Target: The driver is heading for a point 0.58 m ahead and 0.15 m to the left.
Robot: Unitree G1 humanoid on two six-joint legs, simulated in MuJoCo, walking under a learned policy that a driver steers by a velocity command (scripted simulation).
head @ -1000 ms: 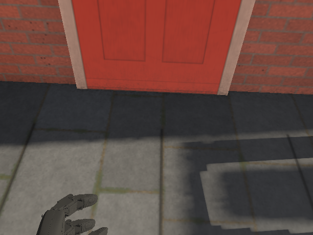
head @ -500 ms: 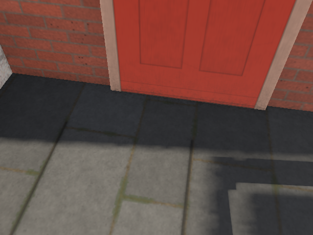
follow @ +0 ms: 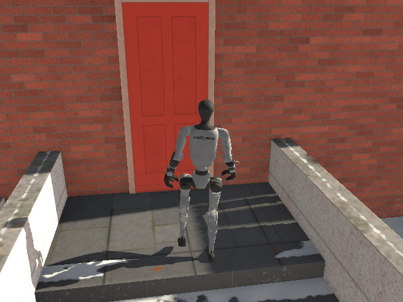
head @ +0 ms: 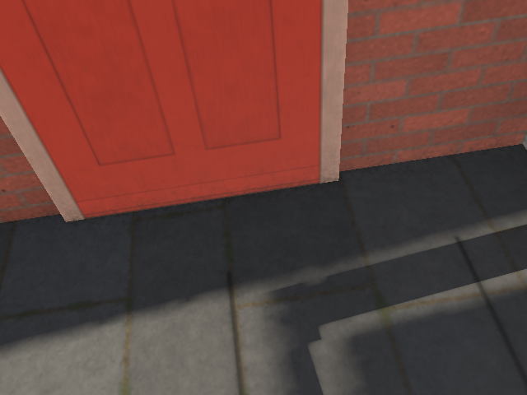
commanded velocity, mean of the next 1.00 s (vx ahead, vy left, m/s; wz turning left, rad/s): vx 0.15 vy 0.00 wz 0.39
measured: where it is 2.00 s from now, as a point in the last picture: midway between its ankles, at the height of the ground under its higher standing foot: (193, 380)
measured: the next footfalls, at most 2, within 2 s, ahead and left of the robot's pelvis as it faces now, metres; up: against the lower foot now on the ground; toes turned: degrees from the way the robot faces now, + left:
left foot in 0.26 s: +0.25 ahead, +0.10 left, +0.00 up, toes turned +4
right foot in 0.66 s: +0.26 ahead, -0.13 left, +0.00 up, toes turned +21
